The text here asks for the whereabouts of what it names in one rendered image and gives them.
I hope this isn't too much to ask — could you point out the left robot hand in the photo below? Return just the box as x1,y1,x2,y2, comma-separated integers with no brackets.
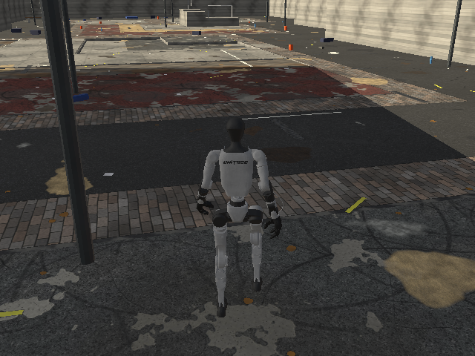
196,201,214,215

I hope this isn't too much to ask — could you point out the robot left forearm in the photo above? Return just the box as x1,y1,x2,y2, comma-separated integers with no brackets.
197,179,209,204

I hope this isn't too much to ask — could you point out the robot left upper arm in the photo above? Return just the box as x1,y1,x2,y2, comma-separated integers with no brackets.
201,150,221,190

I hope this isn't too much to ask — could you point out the robot right forearm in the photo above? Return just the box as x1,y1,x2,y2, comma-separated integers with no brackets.
263,180,280,219

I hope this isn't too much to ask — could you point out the right robot foot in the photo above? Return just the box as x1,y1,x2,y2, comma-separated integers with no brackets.
252,277,263,292

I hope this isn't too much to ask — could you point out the right robot hand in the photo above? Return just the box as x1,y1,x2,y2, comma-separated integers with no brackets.
264,216,282,239

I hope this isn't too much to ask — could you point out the robot foot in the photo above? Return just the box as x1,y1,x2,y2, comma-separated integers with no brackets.
252,277,263,292
217,297,228,317

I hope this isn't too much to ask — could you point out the left robot foot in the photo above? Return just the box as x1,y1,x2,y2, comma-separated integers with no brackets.
217,297,228,317

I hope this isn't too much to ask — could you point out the robot right upper arm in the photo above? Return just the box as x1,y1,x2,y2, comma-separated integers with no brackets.
252,149,270,191

